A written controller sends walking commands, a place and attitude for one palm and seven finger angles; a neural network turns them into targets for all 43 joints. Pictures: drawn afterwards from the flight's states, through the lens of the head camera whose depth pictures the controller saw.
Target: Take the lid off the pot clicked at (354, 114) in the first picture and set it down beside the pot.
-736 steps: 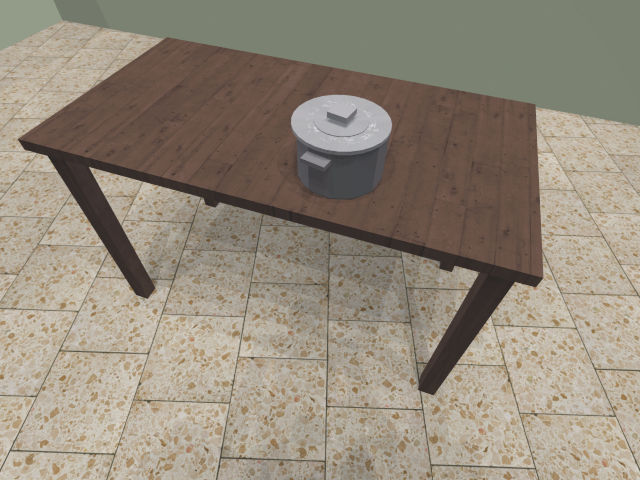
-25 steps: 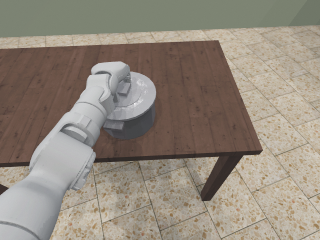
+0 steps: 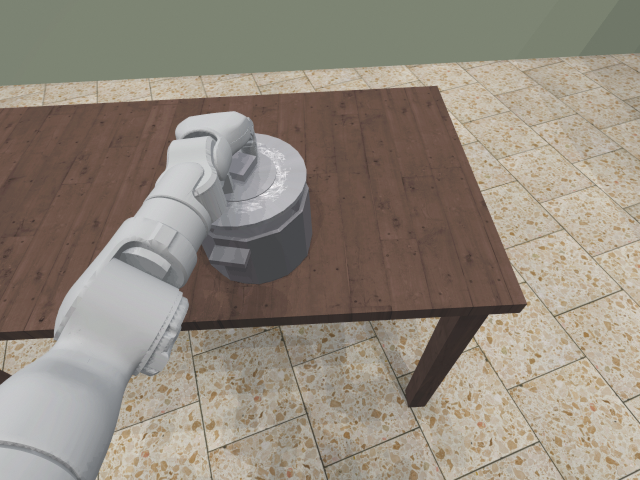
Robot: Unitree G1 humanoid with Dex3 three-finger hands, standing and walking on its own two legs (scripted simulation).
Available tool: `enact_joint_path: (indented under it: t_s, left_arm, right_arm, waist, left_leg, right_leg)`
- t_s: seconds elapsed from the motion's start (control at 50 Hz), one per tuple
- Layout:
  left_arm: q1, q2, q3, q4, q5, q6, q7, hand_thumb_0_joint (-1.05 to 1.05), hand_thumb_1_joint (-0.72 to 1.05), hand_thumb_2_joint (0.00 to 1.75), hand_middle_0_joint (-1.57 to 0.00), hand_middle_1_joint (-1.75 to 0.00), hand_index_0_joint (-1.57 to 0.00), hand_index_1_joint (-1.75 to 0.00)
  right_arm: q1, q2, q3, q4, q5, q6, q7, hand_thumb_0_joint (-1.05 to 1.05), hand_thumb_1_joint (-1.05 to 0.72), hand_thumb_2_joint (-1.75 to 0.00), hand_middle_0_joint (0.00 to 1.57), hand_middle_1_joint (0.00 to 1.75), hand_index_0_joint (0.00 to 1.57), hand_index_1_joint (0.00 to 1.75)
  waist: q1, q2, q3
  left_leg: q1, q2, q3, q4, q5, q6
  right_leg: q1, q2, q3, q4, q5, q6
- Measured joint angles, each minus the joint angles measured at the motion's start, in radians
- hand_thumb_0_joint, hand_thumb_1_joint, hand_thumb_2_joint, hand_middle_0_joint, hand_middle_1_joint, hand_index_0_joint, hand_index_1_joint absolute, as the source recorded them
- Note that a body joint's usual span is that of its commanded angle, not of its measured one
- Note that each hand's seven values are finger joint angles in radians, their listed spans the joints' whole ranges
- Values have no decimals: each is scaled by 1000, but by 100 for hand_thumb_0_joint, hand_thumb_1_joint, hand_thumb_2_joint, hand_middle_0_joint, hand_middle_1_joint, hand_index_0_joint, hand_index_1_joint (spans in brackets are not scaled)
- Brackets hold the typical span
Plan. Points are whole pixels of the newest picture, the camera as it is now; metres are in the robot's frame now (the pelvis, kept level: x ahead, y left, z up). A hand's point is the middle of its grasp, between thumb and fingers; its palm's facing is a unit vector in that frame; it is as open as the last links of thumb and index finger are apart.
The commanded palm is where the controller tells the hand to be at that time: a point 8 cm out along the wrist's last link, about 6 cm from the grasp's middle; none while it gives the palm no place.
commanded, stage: lift the lid straight up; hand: left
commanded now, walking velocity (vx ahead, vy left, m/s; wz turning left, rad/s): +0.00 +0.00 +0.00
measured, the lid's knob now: (237, 165) +0.52 +0.08 +0.10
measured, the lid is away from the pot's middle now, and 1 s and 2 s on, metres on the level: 0.01 0.01 0.06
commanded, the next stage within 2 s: move the lid sideways beside the pot in 1.48 s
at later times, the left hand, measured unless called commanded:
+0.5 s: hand (230, 146) +0.49 +0.08 +0.16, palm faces -0.30 -0.04 -0.95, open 7.7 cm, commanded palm +0.49 +0.08 +0.23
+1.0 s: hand (214, 121) +0.49 +0.09 +0.20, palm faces -0.29 -0.03 -0.96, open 7.7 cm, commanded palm +0.49 +0.09 +0.27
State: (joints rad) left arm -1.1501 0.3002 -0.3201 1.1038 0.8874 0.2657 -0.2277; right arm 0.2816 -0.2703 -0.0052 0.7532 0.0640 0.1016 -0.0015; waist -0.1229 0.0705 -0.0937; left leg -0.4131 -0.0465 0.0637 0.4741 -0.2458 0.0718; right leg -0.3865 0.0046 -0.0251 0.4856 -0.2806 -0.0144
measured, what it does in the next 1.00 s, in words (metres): stands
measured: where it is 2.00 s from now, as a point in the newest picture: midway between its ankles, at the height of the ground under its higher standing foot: outside the picture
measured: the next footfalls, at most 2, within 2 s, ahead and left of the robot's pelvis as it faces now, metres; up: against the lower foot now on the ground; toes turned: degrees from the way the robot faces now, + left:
none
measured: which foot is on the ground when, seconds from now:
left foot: down 0.00-1.00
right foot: down 0.00-1.00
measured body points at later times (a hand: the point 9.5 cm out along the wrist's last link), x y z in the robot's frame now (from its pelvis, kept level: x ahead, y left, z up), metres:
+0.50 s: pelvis +0.00 +0.00 +0.00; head +0.04 -0.03 +0.45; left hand +0.50 +0.08 +0.22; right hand +0.06 -0.26 -0.14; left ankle -0.01 +0.07 -0.74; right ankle -0.03 -0.11 -0.74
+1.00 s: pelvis -0.01 +0.00 +0.00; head +0.04 -0.02 +0.45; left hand +0.50 +0.09 +0.25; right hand +0.06 -0.27 -0.13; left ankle -0.01 +0.07 -0.74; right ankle -0.03 -0.11 -0.74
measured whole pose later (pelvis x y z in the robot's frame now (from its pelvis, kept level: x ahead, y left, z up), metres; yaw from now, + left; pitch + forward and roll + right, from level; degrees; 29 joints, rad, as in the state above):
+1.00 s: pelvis -0.01 +0.00 +0.00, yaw +1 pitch +9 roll +0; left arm -1.34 0.33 -0.34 1.09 0.90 0.30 -0.38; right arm 0.26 -0.28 0.01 0.74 0.06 0.05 -0.01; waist -0.12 0.06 -0.07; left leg -0.37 -0.06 0.04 0.43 -0.21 0.07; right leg -0.34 0.00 -0.04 0.45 -0.26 -0.02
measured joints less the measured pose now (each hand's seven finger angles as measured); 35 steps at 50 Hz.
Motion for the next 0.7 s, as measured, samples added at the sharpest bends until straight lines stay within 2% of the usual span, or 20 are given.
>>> enact_joint_path:
  t_s: [0.16,0.3,0.46,0.58,0.7]
  left_arm:
    - [-9,9,-18,-42,-3,-21,-44,15,42,86,-97,-119,-47,-90]
    - [-61,-6,-37,-23,-2,5,-42,15,42,86,-97,-119,-47,-90]
    - [-84,-8,-12,-34,7,11,-61,15,42,86,-97,-119,-47,-90]
    - [-120,-4,-11,16,9,54,-82,15,42,87,-97,-119,-47,-90]
    - [-124,21,-15,-23,19,32,-114,15,42,87,-97,-119,-47,-90]
  right_arm:
    - [-20,-3,2,-15,1,-19,-11,1,-90,-89,20,30,20,30]
    - [-33,-6,5,-14,1,-20,-4,1,-90,-89,20,30,20,30]
    - [-26,-4,8,-11,-5,-22,-2,1,-91,-89,20,30,20,30]
    - [-30,-1,21,-10,1,-9,-4,1,-90,-89,20,30,20,30]
    - [-19,-7,14,-22,-3,-26,-13,1,-90,-89,20,30,20,30]
  waist:
    - [2,-2,13]
    - [6,-5,16]
    - [6,4,13]
    - [-2,-3,14]
    - [-5,-3,22]
  left_leg:
    - [14,-4,-10,-8,7,-1]
    - [11,-7,-15,-11,13,-3]
    - [23,-8,-13,-23,19,-4]
    - [32,-3,-12,-28,21,-6]
    - [36,-4,-17,-36,29,-6]
  right_leg:
    - [17,-3,-10,-6,2,-1]
    - [11,-7,-14,-1,2,-3]
    - [20,-7,-12,-7,5,-4]
    - [29,-1,-10,-15,10,-7]
    - [35,-2,-15,-24,16,-7]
